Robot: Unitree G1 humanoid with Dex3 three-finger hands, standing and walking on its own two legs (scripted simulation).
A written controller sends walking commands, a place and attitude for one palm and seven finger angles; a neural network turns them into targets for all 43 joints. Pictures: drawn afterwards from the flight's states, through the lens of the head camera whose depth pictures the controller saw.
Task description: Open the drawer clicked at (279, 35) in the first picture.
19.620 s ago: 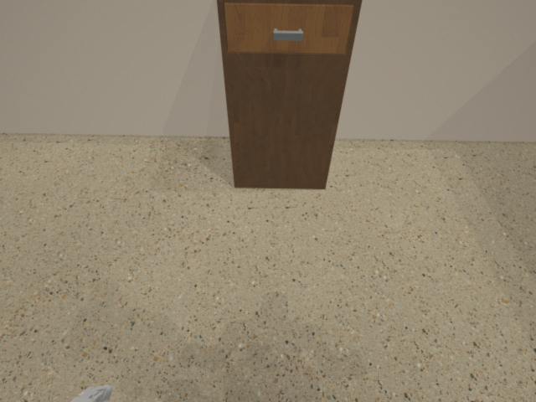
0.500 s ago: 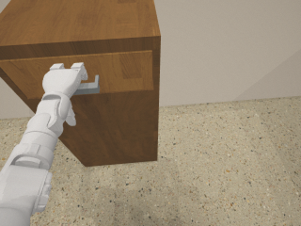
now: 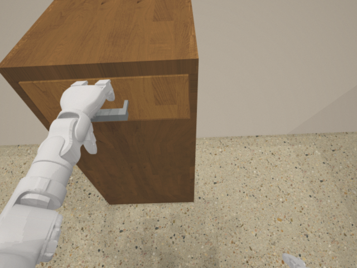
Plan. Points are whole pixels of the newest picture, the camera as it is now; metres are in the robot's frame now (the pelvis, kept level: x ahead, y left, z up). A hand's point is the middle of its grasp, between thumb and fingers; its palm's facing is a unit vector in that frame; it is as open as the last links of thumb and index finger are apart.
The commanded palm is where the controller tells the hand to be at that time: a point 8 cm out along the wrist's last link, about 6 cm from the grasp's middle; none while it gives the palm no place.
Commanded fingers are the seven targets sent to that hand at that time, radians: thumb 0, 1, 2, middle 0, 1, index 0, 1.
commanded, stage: re-aim the fingers above the handle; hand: left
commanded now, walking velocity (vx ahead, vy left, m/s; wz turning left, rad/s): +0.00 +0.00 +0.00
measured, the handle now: (109, 109) +0.51 +0.22 +0.05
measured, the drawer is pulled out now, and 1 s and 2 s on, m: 0.00 0.00 0.00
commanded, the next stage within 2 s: none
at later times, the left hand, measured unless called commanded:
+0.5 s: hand (99, 113) +0.44 +0.21 +0.10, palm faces -0.03 -0.02 -1.00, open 13.8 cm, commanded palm +0.42 +0.23 +0.16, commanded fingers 0.00 -0.50 0.30 -0.30 -1.20 -0.30 -1.20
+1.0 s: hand (102, 113) +0.43 +0.20 +0.11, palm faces +0.00 -0.02 -1.00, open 13.8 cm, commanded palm +0.42 +0.22 +0.17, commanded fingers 0.00 -0.50 0.30 -0.30 -1.20 -0.30 -1.20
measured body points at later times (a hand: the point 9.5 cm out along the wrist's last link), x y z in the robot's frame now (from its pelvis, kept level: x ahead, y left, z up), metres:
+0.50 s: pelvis -0.01 +0.00 +0.00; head +0.04 -0.03 +0.45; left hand +0.43 +0.21 +0.16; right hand +0.09 -0.26 -0.14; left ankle -0.04 +0.11 -0.73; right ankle -0.02 -0.11 -0.73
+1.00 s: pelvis -0.01 +0.00 +0.00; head +0.03 -0.02 +0.45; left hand +0.43 +0.20 +0.16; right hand +0.10 -0.26 -0.13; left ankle -0.04 +0.11 -0.73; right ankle -0.02 -0.11 -0.73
